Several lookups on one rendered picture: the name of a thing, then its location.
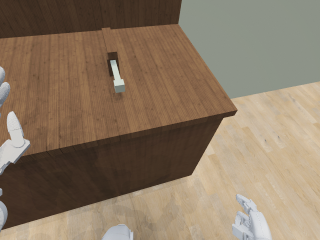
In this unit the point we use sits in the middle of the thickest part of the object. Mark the tap lever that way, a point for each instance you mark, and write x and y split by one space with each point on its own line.
118 82

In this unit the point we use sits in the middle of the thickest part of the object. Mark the robot left thigh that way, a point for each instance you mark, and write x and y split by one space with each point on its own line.
119 232

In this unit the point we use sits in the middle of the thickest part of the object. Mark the counter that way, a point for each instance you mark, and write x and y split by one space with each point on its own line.
88 143

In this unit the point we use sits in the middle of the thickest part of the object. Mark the right robot hand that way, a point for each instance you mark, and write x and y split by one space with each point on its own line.
251 227

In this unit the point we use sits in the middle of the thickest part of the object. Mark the left robot hand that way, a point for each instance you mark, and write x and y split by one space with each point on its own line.
13 149

